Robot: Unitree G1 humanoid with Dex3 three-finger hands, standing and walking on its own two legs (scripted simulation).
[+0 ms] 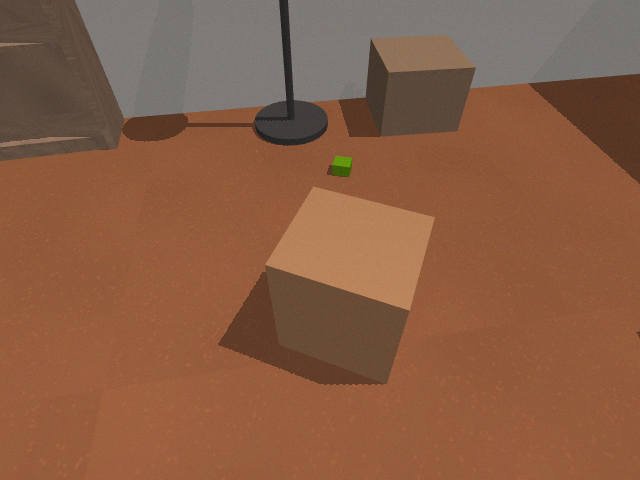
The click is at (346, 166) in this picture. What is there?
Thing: small box
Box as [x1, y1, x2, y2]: [332, 156, 351, 176]
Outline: 335,156 332,165 332,174 348,176 351,167 351,158
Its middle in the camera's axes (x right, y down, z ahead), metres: +0.10 -0.36 +1.99
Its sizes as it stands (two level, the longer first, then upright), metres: 0.088 0.081 0.060
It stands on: the floor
